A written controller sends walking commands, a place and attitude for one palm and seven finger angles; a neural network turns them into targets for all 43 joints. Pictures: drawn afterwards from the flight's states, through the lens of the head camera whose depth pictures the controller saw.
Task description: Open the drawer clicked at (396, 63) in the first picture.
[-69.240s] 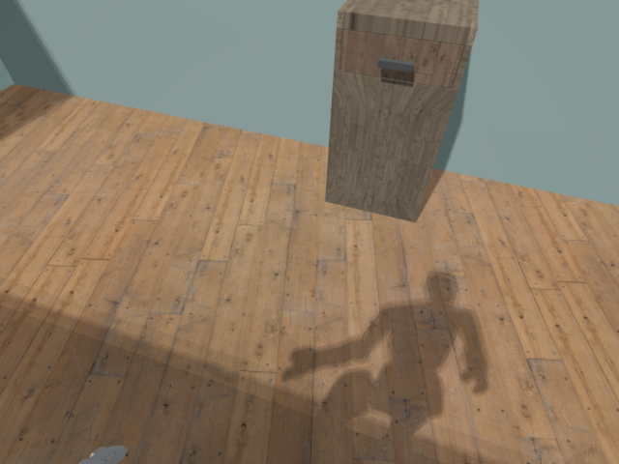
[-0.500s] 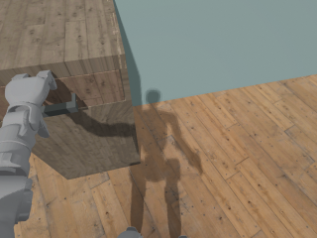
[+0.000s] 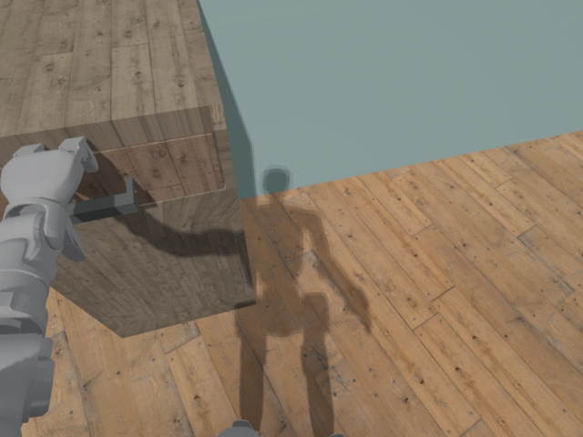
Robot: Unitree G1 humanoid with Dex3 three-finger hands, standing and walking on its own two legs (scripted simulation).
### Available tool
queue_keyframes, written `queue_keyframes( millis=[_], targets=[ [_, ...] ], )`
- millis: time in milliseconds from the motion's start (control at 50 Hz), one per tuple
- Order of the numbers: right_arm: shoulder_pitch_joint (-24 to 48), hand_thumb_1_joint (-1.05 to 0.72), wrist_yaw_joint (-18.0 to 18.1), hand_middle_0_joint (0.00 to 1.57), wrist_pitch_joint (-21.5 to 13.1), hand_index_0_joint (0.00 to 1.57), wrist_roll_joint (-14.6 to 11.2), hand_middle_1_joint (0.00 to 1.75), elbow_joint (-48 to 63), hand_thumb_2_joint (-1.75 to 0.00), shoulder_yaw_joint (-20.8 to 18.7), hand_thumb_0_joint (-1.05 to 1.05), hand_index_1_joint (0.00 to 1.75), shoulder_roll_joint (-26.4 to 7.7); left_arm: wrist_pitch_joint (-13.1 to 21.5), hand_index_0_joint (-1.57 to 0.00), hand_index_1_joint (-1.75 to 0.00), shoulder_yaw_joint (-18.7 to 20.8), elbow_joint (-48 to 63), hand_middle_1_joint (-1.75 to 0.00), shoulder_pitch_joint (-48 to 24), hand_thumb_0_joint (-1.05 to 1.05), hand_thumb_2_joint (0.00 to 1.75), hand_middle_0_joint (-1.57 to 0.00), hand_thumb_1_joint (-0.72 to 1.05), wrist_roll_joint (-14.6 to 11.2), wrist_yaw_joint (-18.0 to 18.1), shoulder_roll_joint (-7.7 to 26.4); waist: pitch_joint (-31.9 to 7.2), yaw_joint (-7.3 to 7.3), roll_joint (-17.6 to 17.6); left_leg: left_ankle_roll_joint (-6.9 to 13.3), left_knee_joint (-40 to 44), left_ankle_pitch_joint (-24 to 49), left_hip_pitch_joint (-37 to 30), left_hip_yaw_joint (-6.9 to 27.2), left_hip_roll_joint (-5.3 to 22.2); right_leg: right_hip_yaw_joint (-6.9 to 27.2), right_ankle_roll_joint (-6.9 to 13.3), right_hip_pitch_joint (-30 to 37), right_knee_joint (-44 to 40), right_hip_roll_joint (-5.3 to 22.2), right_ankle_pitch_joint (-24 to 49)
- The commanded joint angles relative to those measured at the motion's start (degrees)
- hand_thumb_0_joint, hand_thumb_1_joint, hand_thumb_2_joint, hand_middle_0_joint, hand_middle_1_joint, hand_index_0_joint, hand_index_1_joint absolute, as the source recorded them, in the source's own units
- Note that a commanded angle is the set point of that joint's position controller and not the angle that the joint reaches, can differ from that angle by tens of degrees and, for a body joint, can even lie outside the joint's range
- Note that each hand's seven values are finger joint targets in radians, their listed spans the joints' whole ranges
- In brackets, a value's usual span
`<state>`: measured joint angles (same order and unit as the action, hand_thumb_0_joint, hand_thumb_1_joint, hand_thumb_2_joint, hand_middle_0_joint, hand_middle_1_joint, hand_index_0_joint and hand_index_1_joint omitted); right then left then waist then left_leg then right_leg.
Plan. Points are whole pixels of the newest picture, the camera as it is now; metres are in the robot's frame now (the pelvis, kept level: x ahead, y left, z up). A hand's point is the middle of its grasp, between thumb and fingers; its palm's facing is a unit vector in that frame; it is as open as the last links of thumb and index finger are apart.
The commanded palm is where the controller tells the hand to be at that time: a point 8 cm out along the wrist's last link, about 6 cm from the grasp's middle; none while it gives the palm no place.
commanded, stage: re-aim the fingers above the handle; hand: left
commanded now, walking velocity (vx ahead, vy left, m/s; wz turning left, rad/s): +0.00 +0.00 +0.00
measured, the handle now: (99, 198) +0.49 +0.31 -0.01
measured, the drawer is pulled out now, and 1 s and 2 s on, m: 0.00 0.00 0.00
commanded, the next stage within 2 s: lower the fingers behind the handle in 1.26 s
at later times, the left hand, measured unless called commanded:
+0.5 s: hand (64, 200) +0.44 +0.32 +0.05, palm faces -0.02 -0.01 -1.00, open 13.5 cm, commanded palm +0.43 +0.36 +0.11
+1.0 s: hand (64, 200) +0.44 +0.32 +0.05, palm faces -0.02 +0.00 -1.00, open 13.5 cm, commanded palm +0.44 +0.36 +0.10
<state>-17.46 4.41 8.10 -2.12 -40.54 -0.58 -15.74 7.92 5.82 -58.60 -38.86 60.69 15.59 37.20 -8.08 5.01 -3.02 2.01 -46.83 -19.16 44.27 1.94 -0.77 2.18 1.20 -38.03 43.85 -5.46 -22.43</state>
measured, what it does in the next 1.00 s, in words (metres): stands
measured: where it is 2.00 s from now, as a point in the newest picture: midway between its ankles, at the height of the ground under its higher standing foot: outside the picture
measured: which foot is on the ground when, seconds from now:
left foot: down 0.00-1.00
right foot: down 0.00-1.00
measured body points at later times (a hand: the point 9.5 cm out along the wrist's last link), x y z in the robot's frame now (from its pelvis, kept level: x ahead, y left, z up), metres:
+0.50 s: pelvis -0.01 +0.01 +0.00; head +0.07 +0.02 +0.44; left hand +0.43 +0.32 +0.11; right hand +0.04 -0.27 -0.13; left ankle +0.03 +0.10 -0.70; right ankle -0.02 -0.11 -0.70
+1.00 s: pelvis -0.02 +0.01 +0.00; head +0.06 +0.02 +0.44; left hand +0.43 +0.32 +0.11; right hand +0.02 -0.27 -0.13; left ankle +0.03 +0.10 -0.70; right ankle -0.02 -0.11 -0.70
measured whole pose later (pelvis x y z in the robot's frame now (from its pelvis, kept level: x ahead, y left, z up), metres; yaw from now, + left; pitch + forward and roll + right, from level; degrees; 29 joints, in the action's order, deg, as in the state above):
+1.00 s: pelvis -0.02 +0.01 +0.00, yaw +0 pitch +17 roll -3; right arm -17.4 6.0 7.7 -2.4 -39.2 1.4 -16.1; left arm 7.5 2.9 -62.8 -44.8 61.0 16.7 38.5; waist -7.0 6.0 -2.7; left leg 2.7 -48.1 -17.7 47.2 1.8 -1.2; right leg 2.0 0.3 -41.0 45.4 -5.0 -21.3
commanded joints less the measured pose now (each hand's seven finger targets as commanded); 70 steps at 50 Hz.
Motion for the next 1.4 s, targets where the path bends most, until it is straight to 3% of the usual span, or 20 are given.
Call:
queue_keyframes(
  millis=[0,40,60,80,140,200,280,420,500,580,660,720,800,820,880,1000,1060,1120,1300,1380],
  targets=[
    [-4.2,-0.90,0.9,0.20,-1.1,0.20,0.0,0.30,4.8,-0.90,-3.2,0.00,0.30,-9.6,-4.1,-0.30,-1.20,9.6,9.6,-1.20,-25.3,0.00,0.30,-0.30,-0.50,-1.0,3.1,29.2,-20.0,-2.14,-2.1,1.5,4.7,10.5,-12.1,-2.2,-1.5,-0.5,-0.2,9.5,-6.3,1.3,14.5],
    [-4.2,-0.90,0.8,0.20,-1.2,0.20,0.2,0.30,4.5,-0.90,-3.2,0.00,0.30,-9.6,-4.4,-0.30,-1.20,8.7,8.5,-1.20,-25.5,0.00,0.30,-0.30,-0.50,-1.2,2.9,27.6,-18.8,-1.69,-1.6,1.5,4.9,9.9,-12.5,-2.2,-1.4,-0.8,0.0,8.6,-6.6,1.1,13.1],
    [-4.0,-0.90,1.0,0.20,-1.2,0.20,0.0,0.30,4.8,-0.90,-3.2,0.00,0.30,-9.7,-4.1,-0.30,-1.20,9.4,9.6,-1.20,-27.0,0.00,0.30,-0.30,-0.50,-0.7,3.2,29.6,-19.8,-1.66,-2.5,1.6,4.9,9.2,-12.6,-2.2,-1.3,-0.4,-0.3,8.5,-6.6,1.3,12.6],
    [-4.2,-0.90,0.8,0.20,-1.2,0.20,0.3,0.30,4.7,-0.90,-3.1,0.00,0.30,-9.8,-4.4,-0.30,-1.20,9.7,8.9,-1.20,-25.0,0.00,0.30,-0.30,-0.50,-1.1,3.2,29.5,-19.9,-2.71,-2.7,1.5,4.8,9.6,-12.2,-2.3,-1.5,-0.5,0.0,9.4,-6.1,1.2,13.0],
    [-4.0,-0.90,0.9,0.20,-1.1,0.20,0.2,0.30,5.0,-0.90,-3.1,0.00,0.30,-9.7,-4.7,-0.30,-1.20,9.1,8.6,-1.20,-25.9,0.00,0.30,-0.30,-0.50,-1.4,3.0,28.5,-19.6,-1.88,-0.8,1.6,4.9,9.3,-12.0,-2.2,-1.5,-0.5,-0.1,9.5,-6.6,1.2,13.0],
    [-2.9,-0.90,1.6,0.20,-0.8,0.20,-0.2,0.30,5.2,-0.90,-2.4,0.00,0.30,-10.2,-5.0,-0.30,-1.20,10.8,8.8,-1.20,-27.9,0.00,0.30,-0.30,-0.50,-0.6,3.5,33.9,-19.5,-2.43,-1.5,1.5,4.8,7.8,-10.6,-2.3,-1.6,-0.1,-0.3,9.3,-6.4,1.5,11.8],
    [-3.1,-0.90,1.8,0.20,-0.9,0.20,-0.1,0.30,5.2,-0.90,-2.3,0.00,0.30,-10.2,-5.7,-0.30,-1.20,8.6,6.6,-1.20,-27.7,0.00,0.30,-0.30,-0.50,-0.8,3.6,31.1,-17.8,-1.90,-2.1,1.5,5.0,6.3,-11.0,-2.3,-1.6,-0.6,-0.1,7.5,-6.5,1.4,9.4],
    [-3.5,-0.90,2.2,0.20,-1.0,0.20,-0.2,0.30,5.7,-0.90,-2.0,0.00,0.30,-10.0,-6.0,-0.30,-1.20,7.3,6.1,-1.20,-29.9,0.00,0.30,-0.30,-0.50,-1.3,3.4,30.5,-18.6,-1.28,-1.5,1.5,5.3,4.5,-10.7,-1.9,-1.5,-0.7,-0.3,7.0,-6.7,1.4,7.4],
    [-3.2,-0.90,2.4,0.20,-0.9,0.20,-0.3,0.30,5.7,-0.90,-1.8,0.00,0.30,-10.1,-6.0,-0.30,-1.20,8.7,6.6,-1.20,-30.2,0.00,0.30,-0.30,-0.50,-1.0,3.4,32.7,-20.1,-1.85,-1.5,1.4,5.2,5.4,-11.0,-1.9,-1.3,-0.5,-0.3,7.6,-6.5,1.5,8.3],
    [-3.6,-0.90,2.3,0.20,-1.1,0.20,-0.2,0.30,5.5,-0.90,-1.6,0.00,0.30,-10.2,-6.2,-0.30,-1.20,6.6,4.0,-1.20,-29.9,0.00,0.30,-0.30,-0.50,-1.1,3.0,30.5,-16.5,-1.15,-1.4,1.4,5.5,3.0,-9.7,-1.8,-1.4,-0.8,-0.2,5.7,-6.9,1.4,5.8],
    [-3.8,-0.90,2.6,0.20,-1.2,0.20,-0.3,0.30,5.7,-0.90,-1.6,0.00,0.30,-10.2,-5.9,-0.30,-1.20,7.5,5.4,-1.20,-31.4,0.00,0.30,-0.30,-0.50,-0.4,3.2,32.4,-19.7,-1.36,-1.7,1.5,5.4,3.5,-10.6,-1.8,-1.3,-0.5,-0.3,6.6,-6.7,1.4,6.0],
    [-3.9,-0.90,2.5,0.20,-1.4,0.20,-0.3,0.30,5.7,-0.90,-1.6,0.00,0.30,-10.3,-6.2,-0.30,-1.20,6.3,3.5,-1.20,-30.4,0.00,0.30,-0.30,-0.50,-1.0,3.0,30.8,-16.5,-0.98,-1.2,1.4,5.4,1.4,-8.9,-1.9,-1.4,-0.6,-0.3,5.4,-7.2,1.5,4.3],
    [-4.0,-0.90,2.9,0.20,-1.5,0.20,-0.6,0.30,5.7,-0.90,-1.3,0.00,0.30,-10.5,-6.0,-0.30,-1.20,6.7,3.3,-1.20,-31.1,0.00,0.30,-0.30,-0.50,-1.0,2.8,32.2,-17.6,-0.90,0.5,1.6,5.4,0.7,-8.0,-1.7,-1.3,-0.3,-0.5,6.2,-7.2,1.7,4.0],
    [-4.2,-0.90,2.9,0.20,-1.5,0.20,-0.4,0.30,5.7,-0.90,-1.3,0.00,0.30,-10.4,-5.9,-0.30,-1.20,5.9,3.8,-1.20,-31.9,0.00,0.30,-0.30,-0.50,-0.9,2.7,31.7,-17.4,-0.76,-2.1,1.5,5.3,0.9,-8.3,-1.9,-1.3,-0.3,-0.4,5.6,-7.0,1.7,4.0],
    [-4.4,-0.90,2.7,0.20,-1.5,0.20,-0.2,0.30,5.5,-0.90,-1.5,0.00,0.30,-10.4,-5.9,-0.30,-1.20,5.9,3.4,-1.20,-31.6,0.00,0.30,-0.30,-0.50,-0.6,2.9,30.8,-17.2,-0.67,-2.8,1.4,5.3,1.2,-9.7,-1.6,-1.2,-0.8,-0.2,4.0,-6.7,1.4,3.6],
    [-4.7,-0.90,2.8,0.20,-1.9,0.20,-0.3,0.30,5.5,-0.90,-1.3,0.00,0.30,-10.5,-5.9,-0.30,-1.20,6.0,3.3,-1.20,-32.7,0.00,0.30,-0.30,-0.50,-0.6,3.1,31.5,-18.1,-0.22,-0.4,1.6,5.2,0.5,-8.6,-1.5,-1.1,-0.4,-0.6,4.8,-7.0,1.6,3.5],
    [-5.1,-0.90,2.8,0.20,-1.9,0.20,-0.3,0.30,5.4,-0.90,-1.4,0.00,0.30,-10.3,-5.8,-0.30,-1.20,5.3,3.8,-1.20,-33.6,0.00,0.30,-0.30,-0.50,-0.2,3.1,30.7,-18.8,-0.02,-2.4,1.5,5.1,1.9,-9.8,-1.6,-1.1,-0.6,-0.4,4.3,-6.8,1.5,4.6],
    [-5.1,-0.90,2.6,0.20,-1.9,0.20,-0.1,0.30,5.2,-0.90,-1.3,0.00,0.30,-10.5,-6.4,-0.30,-1.20,4.7,1.7,-1.20,-32.3,0.00,0.30,-0.30,-0.50,-0.3,3.1,29.6,-16.2,0.11,-1.4,1.4,5.2,0.4,-8.8,-1.5,-1.2,-0.8,-0.4,3.3,-7.0,1.4,3.1],
    [-5.5,-0.90,2.6,0.20,-2.1,0.20,0.0,0.30,5.1,-0.90,-1.4,0.00,0.30,-10.4,-6.2,-0.30,-1.20,5.1,2.5,-1.20,-33.3,0.00,0.30,-0.30,-0.50,0.0,3.0,30.0,-18.2,0.28,-1.2,1.6,4.9,1.0,-9.1,-1.5,-1.1,-0.4,-0.5,4.0,-7.1,1.5,4.1],
    [-5.6,-0.90,2.5,0.20,-2.0,0.20,0.0,0.30,4.9,-0.90,-1.2,0.00,0.30,-10.5,-6.4,-0.30,-1.20,4.8,0.3,-1.20,-31.3,0.00,0.30,-0.30,-0.50,-0.3,2.7,30.0,-16.3,0.05,-0.4,1.6,4.6,0.5,-7.1,-1.9,-1.4,-0.2,-0.5,4.5,-7.1,1.6,4.1]
  ],
)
